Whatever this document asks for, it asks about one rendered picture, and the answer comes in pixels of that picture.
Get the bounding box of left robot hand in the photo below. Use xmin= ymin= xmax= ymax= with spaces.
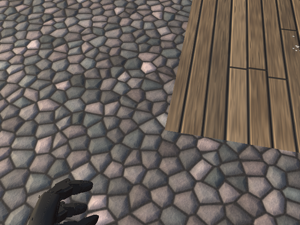
xmin=28 ymin=178 xmax=99 ymax=225

